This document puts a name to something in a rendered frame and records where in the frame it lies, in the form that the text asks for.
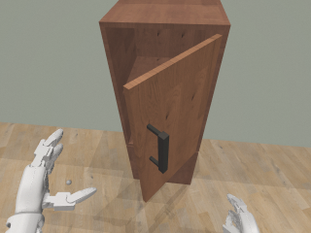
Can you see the robot left forearm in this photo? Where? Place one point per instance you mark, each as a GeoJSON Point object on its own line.
{"type": "Point", "coordinates": [25, 222]}

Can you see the robot left hand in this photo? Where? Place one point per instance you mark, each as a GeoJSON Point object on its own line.
{"type": "Point", "coordinates": [32, 195]}

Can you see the robot right hand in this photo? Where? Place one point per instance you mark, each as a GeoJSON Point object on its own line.
{"type": "Point", "coordinates": [244, 221]}

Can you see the handle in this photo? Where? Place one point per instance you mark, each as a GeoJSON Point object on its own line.
{"type": "Point", "coordinates": [162, 149]}

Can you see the cupboard door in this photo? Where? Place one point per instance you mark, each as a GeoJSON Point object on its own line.
{"type": "Point", "coordinates": [172, 98]}

